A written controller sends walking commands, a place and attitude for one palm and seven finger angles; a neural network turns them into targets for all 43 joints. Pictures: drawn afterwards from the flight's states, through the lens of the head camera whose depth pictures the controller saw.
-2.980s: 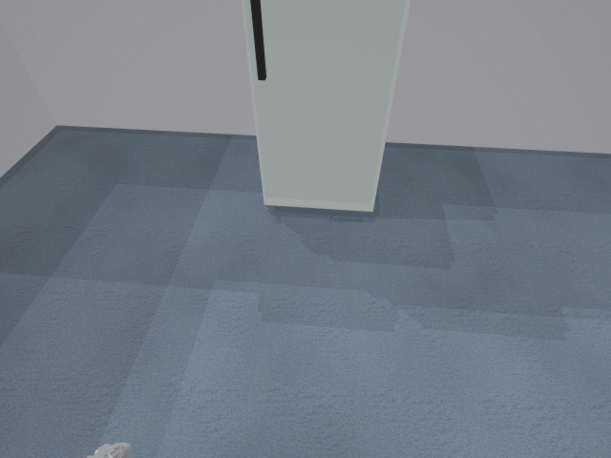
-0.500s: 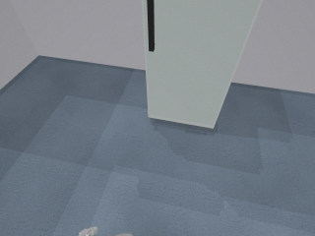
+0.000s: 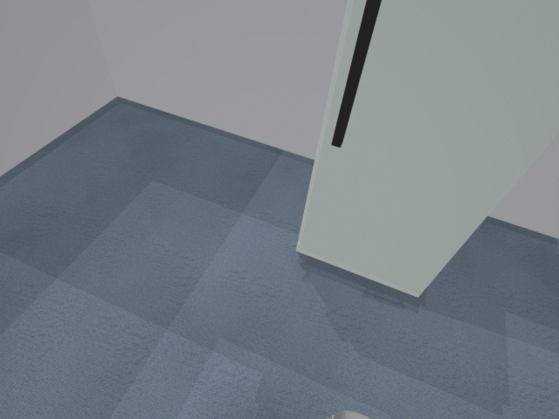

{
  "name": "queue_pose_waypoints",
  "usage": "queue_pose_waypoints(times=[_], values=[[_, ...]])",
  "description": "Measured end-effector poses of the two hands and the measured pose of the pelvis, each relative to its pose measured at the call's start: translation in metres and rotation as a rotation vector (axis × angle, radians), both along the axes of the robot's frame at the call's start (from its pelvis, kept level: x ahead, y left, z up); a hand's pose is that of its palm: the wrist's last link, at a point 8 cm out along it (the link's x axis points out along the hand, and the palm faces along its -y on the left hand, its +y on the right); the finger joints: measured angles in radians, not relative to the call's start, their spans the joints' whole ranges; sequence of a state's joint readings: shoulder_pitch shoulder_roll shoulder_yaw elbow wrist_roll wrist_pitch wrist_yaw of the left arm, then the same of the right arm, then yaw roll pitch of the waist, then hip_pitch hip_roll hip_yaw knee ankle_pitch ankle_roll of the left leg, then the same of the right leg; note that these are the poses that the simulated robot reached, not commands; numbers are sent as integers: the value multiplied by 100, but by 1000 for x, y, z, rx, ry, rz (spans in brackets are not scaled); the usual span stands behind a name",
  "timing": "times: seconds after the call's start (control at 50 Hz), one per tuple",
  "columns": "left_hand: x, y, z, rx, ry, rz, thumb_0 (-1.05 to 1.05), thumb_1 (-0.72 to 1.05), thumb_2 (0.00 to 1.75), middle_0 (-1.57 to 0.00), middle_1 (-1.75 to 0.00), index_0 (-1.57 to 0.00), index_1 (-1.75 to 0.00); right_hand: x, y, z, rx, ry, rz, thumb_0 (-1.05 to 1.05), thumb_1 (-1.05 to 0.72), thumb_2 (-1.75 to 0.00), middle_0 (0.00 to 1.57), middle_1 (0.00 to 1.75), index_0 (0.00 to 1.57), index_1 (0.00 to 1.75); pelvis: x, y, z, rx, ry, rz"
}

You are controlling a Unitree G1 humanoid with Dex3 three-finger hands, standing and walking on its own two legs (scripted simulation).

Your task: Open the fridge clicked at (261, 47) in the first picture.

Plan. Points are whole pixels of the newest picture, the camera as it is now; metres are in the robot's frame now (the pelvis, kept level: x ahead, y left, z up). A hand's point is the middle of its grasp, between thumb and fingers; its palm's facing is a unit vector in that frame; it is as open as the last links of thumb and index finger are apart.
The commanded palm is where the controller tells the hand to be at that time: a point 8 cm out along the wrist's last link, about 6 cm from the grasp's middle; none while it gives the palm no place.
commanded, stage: turn to face it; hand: left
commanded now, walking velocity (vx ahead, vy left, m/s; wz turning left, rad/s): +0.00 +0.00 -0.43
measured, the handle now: (356, 73) +0.82 -0.09 +0.11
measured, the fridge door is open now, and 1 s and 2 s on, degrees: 0 0 0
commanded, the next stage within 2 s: take the last steps up to it in 0.38 s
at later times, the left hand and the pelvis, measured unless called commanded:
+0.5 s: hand out of the picture +0.11 +0.13 -0.16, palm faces -0.14 -0.96 -0.25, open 7.3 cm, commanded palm none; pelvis +0.03 -0.05 +0.00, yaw -11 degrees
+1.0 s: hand (228, 385) +0.20 +0.10 -0.16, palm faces -0.25 -0.95 -0.19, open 7.4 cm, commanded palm none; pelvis +0.10 -0.07 +0.00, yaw -16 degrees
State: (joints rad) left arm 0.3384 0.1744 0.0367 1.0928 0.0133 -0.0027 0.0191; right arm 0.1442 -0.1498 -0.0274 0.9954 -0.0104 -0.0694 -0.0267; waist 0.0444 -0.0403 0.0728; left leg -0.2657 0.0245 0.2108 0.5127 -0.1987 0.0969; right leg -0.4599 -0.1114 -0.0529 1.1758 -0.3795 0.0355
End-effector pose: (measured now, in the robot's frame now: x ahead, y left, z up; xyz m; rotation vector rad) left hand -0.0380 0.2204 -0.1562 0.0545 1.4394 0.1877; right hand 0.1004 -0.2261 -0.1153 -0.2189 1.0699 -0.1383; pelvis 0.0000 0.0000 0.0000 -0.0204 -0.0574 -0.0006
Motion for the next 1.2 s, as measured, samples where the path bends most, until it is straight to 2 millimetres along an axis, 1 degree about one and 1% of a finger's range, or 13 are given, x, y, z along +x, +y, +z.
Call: queue_pose_waypoints(times=[0.1, 0.2, 0.36, 0.46, 0.62, 0.72, 0.78, 0.86, 0.94, 1.0, 1.06, 1.12, 1.2], values=[[46, -1, 7, 1, -55, -37, 0, 91, 89, -19, -30, -20, -30, -12, -8, 0, -3, 45, -60, -2, -95, -90, 20, 30, 20, 30, 15, 1, 5, 11, 6, -35], [82, -8, 13, 14, -77, -93, 0, 91, 89, -20, -30, -20, -30, -37, -16, -11, 21, 118, -134, -1, -94, -90, 20, 30, 20, 30, 25, -6, 5, 23, 15, -78], [130, -27, 20, 93, -110, -229, 1, 92, 89, -20, -30, -20, -30, -93, -34, -44, 110, 252, -272, 0, -91, -90, 20, 30, 20, 30, 32, -35, -6, 42, 34, -159], [147, -44, 31, 104, -152, -261, 0, 91, 89, -20, -30, -20, -30, -113, -41, -43, 127, 327, -306, 0, -91, -90, 20, 30, 19, 30, 32, -45, 0, 35, 44, -173], [159, -45, 29, 71, -167, -283, 1, 92, 89, -20, -30, -20, -30, -102, -43, -27, 104, 269, -315, 0, -91, -90, 20, 30, 19, 30, 34, -44, 6, 35, 53, -208], [160, -33, 12, 24, -151, -274, 0, 91, 89, -20, -30, -20, -30, -89, -36, -24, 62, 200, -314, 0, -90, -90, 20, 30, 19, 30, 46, -33, -2, 17, 47, -228], [166, -31, 10, 13, -114, -304, 1, 91, 89, -20, -30, -20, -30, -93, -28, -20, 63, 188, -350, 0, -90, -90, 20, 30, 19, 30, 56, -32, 0, 26, 37, -251], [189, -37, 19, 7, -117, -332, 1, 91, 89, -20, -30, -20, -30, -110, -18, -16, 91, 255, -385, 0, -90, -90, 20, 30, 19, 30, 70, -38, 8, 26, 39, -255], [219, -54, 26, 12, -148, -354, 1, 91, 89, -20, -30, -20, -30, -125, -13, -19, 137, 357, -405, 0, -90, -90, 20, 30, 20, 30, 85, -50, 9, 30, 43, -263], [244, -74, 27, 23, -165, -381, 1, 91, 89, -19, -30, -20, -30, -132, -17, -26, 175, 422, -429, 0, -90, -90, 20, 30, 20, 30, 98, -65, 4, 38, 43, -272], [266, -94, 20, 40, -199, -392, 1, 91, 89, -19, -30, -20, -30, -131, -30, -40, 206, 474, -443, 0, -90, -90, 20, 30, 20, 30, 113, -86, -8, 46, 41, -271], [272, -107, 23, 52, -223, -347, 0, 92, 89, -20, -30, -20, -30, -109, -51, -43, 204, 486, -413, 0, -90, -90, 20, 30, 20, 30, 126, -97, -7, 31, 32, -250], [265, -109, 31, 71, -170, -310, 0, 93, 89, -20, -30, -20, -30, -47, -88, -34, 159, 383, -373, 0, -90, -90, 20, 30, 19, 30, 148, -108, 4, 31, 35, -242]])
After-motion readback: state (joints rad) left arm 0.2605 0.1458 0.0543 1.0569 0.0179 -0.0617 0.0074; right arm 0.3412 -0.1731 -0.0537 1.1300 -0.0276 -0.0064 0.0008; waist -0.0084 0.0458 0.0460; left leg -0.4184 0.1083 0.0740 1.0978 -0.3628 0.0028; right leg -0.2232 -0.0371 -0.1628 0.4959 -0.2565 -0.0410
